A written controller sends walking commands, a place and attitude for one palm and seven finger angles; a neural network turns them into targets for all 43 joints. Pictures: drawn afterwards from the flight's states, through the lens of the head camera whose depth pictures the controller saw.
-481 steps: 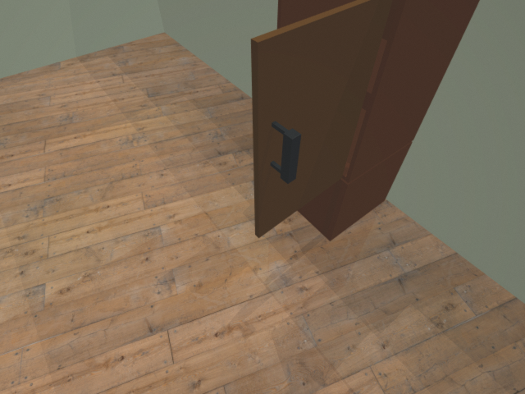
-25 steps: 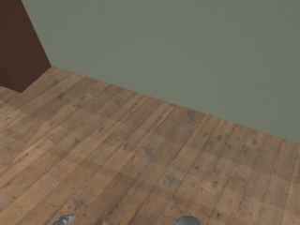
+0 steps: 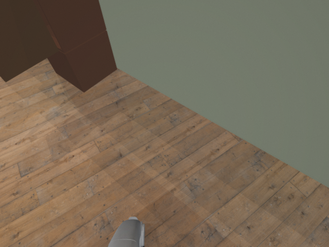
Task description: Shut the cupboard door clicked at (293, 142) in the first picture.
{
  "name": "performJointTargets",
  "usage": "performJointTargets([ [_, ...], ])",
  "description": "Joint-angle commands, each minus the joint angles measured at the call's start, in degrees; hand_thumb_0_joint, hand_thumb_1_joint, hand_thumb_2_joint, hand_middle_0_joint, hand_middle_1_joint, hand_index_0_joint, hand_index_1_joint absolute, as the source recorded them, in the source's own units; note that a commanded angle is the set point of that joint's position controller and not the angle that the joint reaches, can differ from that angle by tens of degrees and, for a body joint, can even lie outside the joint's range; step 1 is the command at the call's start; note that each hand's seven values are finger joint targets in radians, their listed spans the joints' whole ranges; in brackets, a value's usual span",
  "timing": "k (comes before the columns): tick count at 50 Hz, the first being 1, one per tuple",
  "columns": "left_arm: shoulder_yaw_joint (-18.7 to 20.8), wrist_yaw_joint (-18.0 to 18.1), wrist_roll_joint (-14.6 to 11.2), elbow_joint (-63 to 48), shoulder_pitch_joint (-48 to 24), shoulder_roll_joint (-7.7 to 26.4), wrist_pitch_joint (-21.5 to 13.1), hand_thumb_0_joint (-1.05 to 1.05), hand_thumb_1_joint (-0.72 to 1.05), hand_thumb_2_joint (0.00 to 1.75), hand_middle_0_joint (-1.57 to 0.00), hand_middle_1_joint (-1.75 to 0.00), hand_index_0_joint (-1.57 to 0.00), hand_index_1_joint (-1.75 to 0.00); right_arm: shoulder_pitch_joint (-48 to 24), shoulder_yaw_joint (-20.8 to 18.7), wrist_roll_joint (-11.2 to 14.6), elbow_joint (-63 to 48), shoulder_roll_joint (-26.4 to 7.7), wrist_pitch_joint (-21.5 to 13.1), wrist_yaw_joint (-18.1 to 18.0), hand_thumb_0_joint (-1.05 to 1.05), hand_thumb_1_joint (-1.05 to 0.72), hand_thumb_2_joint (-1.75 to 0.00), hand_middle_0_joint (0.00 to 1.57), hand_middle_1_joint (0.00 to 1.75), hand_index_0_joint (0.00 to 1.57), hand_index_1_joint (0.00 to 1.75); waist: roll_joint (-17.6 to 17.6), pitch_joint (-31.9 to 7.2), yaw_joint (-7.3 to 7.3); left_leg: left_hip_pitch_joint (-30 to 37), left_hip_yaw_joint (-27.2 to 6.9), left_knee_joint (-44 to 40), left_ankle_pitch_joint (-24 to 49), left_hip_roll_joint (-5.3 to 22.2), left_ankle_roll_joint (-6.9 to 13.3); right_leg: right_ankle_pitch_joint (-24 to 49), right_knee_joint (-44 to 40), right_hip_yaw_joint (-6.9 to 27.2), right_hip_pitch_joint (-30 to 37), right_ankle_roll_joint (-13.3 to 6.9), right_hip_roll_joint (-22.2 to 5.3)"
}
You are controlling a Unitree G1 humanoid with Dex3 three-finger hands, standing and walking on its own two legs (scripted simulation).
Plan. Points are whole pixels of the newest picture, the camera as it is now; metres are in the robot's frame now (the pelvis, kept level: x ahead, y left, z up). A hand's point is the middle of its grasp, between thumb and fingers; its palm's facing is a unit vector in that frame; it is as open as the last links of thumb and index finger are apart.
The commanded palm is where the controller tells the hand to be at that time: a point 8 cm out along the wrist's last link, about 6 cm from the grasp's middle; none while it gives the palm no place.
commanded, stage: walk to a spot facing it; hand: left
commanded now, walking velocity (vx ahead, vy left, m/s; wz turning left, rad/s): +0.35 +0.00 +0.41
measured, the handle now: out of the picture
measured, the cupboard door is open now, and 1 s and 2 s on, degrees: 93 93 93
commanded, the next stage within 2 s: turn to face it in 1.34 s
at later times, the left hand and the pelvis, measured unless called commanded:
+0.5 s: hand (93, 189) +0.29 +0.25 -0.17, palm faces +0.17 -0.98 -0.13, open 7.3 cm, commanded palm none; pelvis +0.24 +0.07 +0.00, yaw +9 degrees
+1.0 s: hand (104, 143) +0.46 +0.25 -0.17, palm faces +0.26 -0.94 -0.22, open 7.1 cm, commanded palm none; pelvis +0.48 +0.06 +0.00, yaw +14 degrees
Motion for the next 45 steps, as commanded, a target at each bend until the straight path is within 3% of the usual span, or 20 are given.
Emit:
performJointTargets([
  [1,0.8,0.4,0.0,0.1,7.7,7.1,-0.8,0.00,0.90,0.90,-0.20,-0.30,-0.20,-0.30,-10.5,2.3,-0.1,-7.3,2.0,-2.1,1.3,0.00,-0.90,-0.90,0.20,0.30,0.20,0.30,-10.3,1.0,3.32,-3.8,4.2,-11.6,1.5,-0.9,1.4,45.6,-3.5,1.8,6.0,-3.3,-12.6],
  [5,1.1,0.2,0.0,1.0,7.1,10.6,-0.7,0.00,0.90,0.90,-0.20,-0.30,-0.20,-0.30,-6.4,2.6,-0.3,-6.4,0.6,-3.3,0.6,0.00,-0.90,-0.90,0.20,0.30,0.20,0.30,-11.5,-2.7,0.22,10.1,10.1,-20.7,-4.3,-6.9,5.0,65.2,5.9,-0.3,6.5,-4.0,-14.1],
  [7,1.2,-0.2,-0.6,0.8,5.0,12.9,-0.6,0.00,0.90,0.90,-0.20,-0.30,-0.20,-0.30,4.9,1.5,-0.7,-3.5,-3.0,-3.6,-0.2,0.00,-0.90,-0.90,0.20,0.30,0.20,0.30,-10.5,-9.1,-5.93,28.6,10.8,-26.9,-0.9,-9.2,7.1,65.4,22.1,-2.5,-0.8,-2.4,-13.7],
  [8,1.1,-0.8,-1.0,-0.3,3.8,11.6,-0.6,0.00,0.90,0.90,-0.20,-0.30,-0.20,-0.30,13.8,0.2,-1.2,-1.8,-7.7,-3.7,-0.9,0.00,-0.90,-0.90,0.20,0.30,0.20,0.30,-5.2,-15.3,-10.49,45.8,2.4,-28.5,3.2,-2.3,9.7,47.6,37.6,-1.9,-13.6,-0.9,-11.9],
  [9,0.2,-1.5,-1.7,-2.6,4.8,6.9,-0.3,0.00,0.90,0.90,-0.20,-0.30,-0.20,-0.30,19.4,-1.4,-1.4,-0.8,-15.1,-4.2,-1.5,0.00,-0.90,-0.90,0.20,0.30,0.20,0.30,10.3,-22.0,-10.40,59.0,-27.8,-31.6,15.8,18.0,17.8,-7.3,58.5,0.9,-32.7,2.0,-0.7],
  [10,0.4,-0.8,-1.7,-4.5,-0.9,8.0,0.3,0.00,0.90,0.90,-0.20,-0.30,-0.20,-0.30,18.9,-1.9,0.3,-0.5,-15.9,-3.7,-2.5,0.00,-0.90,-0.90,0.20,0.30,0.20,0.30,3.6,-22.7,-9.79,58.5,-32.5,-37.6,24.9,21.1,20.3,-10.2,66.2,11.2,-38.4,1.0,0.0],
  [11,0.8,-0.2,-1.6,-5.1,-2.7,7.7,0.4,0.00,0.90,0.90,-0.20,-0.30,-0.20,-0.30,14.6,-1.3,0.3,-1.6,-14.5,-4.0,-2.8,0.00,-0.90,-0.90,0.20,0.30,0.20,0.30,-0.7,-15.0,-7.16,48.9,-26.3,-39.4,22.5,21.3,19.6,-6.9,68.0,13.5,-39.0,0.5,-2.8],
  [13,0.8,-0.6,-0.5,-2.0,-0.8,5.6,1.0,0.00,0.90,0.90,-0.20,-0.30,-0.20,-0.30,7.6,0.7,0.2,-3.0,-7.7,-5.7,-3.5,0.00,-0.90,-0.90,0.20,0.30,0.20,0.30,1.6,-6.1,-2.44,34.1,-16.2,-41.9,21.9,14.7,14.2,0.3,64.0,15.1,-37.1,1.3,-5.1],
  [14,0.7,-1.1,-0.1,-0.4,1.7,5.1,1.7,0.00,0.90,0.90,-0.20,-0.30,-0.20,-0.30,6.0,1.6,0.2,-2.9,-5.3,-6.3,-3.6,0.00,-0.90,-0.90,0.20,0.30,0.20,0.30,4.1,-4.0,-0.51,29.6,-10.8,-42.9,22.0,11.8,12.1,1.8,60.0,15.0,-33.8,1.7,-5.7],
  [17,0.4,-1.2,0.1,1.1,4.4,3.0,3.1,0.00,0.90,0.90,-0.20,-0.30,-0.20,-0.30,6.8,2.4,0.6,-1.3,-2.9,-7.2,-3.5,0.00,-0.90,-0.90,0.20,0.30,0.20,0.30,5.4,-3.7,2.03,28.3,-5.1,-45.2,28.7,8.3,11.0,4.8,53.1,13.3,-32.1,2.5,-4.2],
  [25,0.2,-2.0,-0.2,-4.0,-11.4,2.3,3.1,0.00,0.90,0.90,-0.20,-0.30,-0.20,-0.30,15.3,2.6,0.4,2.8,-1.0,-7.4,-3.9,0.00,-0.90,-0.90,0.20,0.30,0.20,0.30,4.2,0.3,-0.54,35.6,-5.4,-47.6,34.4,7.3,9.2,15.5,35.0,11.0,-38.7,1.6,-2.3],
  [31,-0.4,-2.3,-0.6,-6.9,-19.3,2.5,2.3,0.00,0.90,0.90,-0.20,-0.30,-0.20,-0.30,21.4,3.0,-0.3,6.1,-1.2,-7.0,-4.5,0.00,-0.90,-0.90,0.20,0.30,0.20,0.30,4.7,1.9,-2.56,40.7,-5.5,-44.7,44.1,8.7,9.1,11.7,21.0,8.8,-33.4,-2.0,1.3],
  [33,-0.3,-2.0,-0.6,-6.1,-15.0,3.8,1.8,0.00,0.90,0.90,-0.20,-0.30,-0.20,-0.30,21.5,2.9,-0.2,6.8,-2.3,-6.9,-4.7,0.00,-0.90,-0.90,0.20,0.30,0.20,0.30,4.8,-0.9,-0.21,42.0,-5.7,-38.5,54.6,8.9,8.9,7.6,17.6,7.6,-25.7,-3.6,4.1],
  [35,0.9,-1.5,-0.4,-2.1,-1.5,6.0,1.0,0.00,0.90,0.90,-0.20,-0.30,-0.20,-0.30,19.6,2.5,0.4,6.7,-3.1,-6.8,-4.7,0.00,-0.90,-0.90,0.20,0.30,0.20,0.30,2.0,-6.7,6.47,34.1,-4.8,-22.4,55.5,6.5,6.3,12.1,12.1,8.2,-5.3,-5.4,5.0],
  [36,2.4,-1.0,0.1,0.7,8.6,10.3,0.4,0.00,0.90,0.90,-0.20,-0.30,-0.20,-0.30,18.5,2.4,1.2,5.7,-2.1,-7.2,-4.1,0.00,-0.90,-0.90,0.20,0.30,0.20,0.30,-4.4,-13.3,10.24,20.3,-1.3,-6.9,37.5,1.6,5.0,20.6,12.1,19.5,12.6,-9.5,-5.1],
  [37,3.3,-0.7,-0.3,2.7,13.5,14.0,0.7,0.00,0.90,0.90,-0.20,-0.30,-0.20,-0.30,20.7,2.4,1.7,4.7,0.2,-7.5,-4.2,0.00,-0.90,-0.90,0.20,0.30,0.20,0.30,-13.6,-19.4,9.15,6.6,0.5,12.6,-17.1,-7.8,2.7,32.9,6.4,42.7,22.5,-16.9,-22.1],
  [38,2.9,-0.4,-1.2,2.0,10.7,13.4,1.0,0.00,0.90,0.90,-0.20,-0.30,-0.20,-0.30,17.0,2.2,1.5,4.2,-1.0,-7.0,-4.0,0.00,-0.90,-0.90,0.20,0.30,0.20,0.30,-7.0,-14.5,8.72,4.1,-5.3,19.1,-18.5,-4.3,4.3,24.1,1.0,43.3,14.1,-17.8,-22.7],
  [40,1.5,0.3,-1.0,0.4,1.2,7.1,0.8,0.00,0.90,0.90,-0.20,-0.30,-0.20,-0.30,11.2,2.0,0.7,3.5,1.9,-5.7,-3.1,0.00,-0.90,-0.90,0.20,0.30,0.20,0.30,-3.4,-1.1,4.09,2.4,-6.3,17.4,-8.6,0.5,4.1,13.5,-4.2,32.6,-4.6,-12.6,-17.4],
  [42,0.2,0.2,-0.9,0.0,-2.1,3.1,0.0,0.00,0.90,0.90,-0.20,-0.30,-0.20,-0.30,14.1,2.7,-0.1,4.3,5.0,-3.9,-2.4,0.00,-0.90,-0.90,0.20,0.30,0.20,0.30,-5.9,0.8,0.05,7.0,-5.3,11.9,-3.6,1.9,3.2,10.1,-7.8,21.9,-14.6,-8.7,-12.5],
  [45,0.2,0.1,-0.8,1.4,-1.2,2.5,-1.0,0.00,0.90,0.90,-0.20,-0.30,-0.20,-0.30,16.0,2.3,-0.3,5.0,6.0,-2.7,-1.8,0.00,-0.90,-0.90,0.20,0.30,0.20,0.30,-7.4,-0.8,-1.66,7.4,-2.7,4.3,0.1,2.6,1.5,10.7,-9.9,14.9,-15.0,-7.8,-9.9],
])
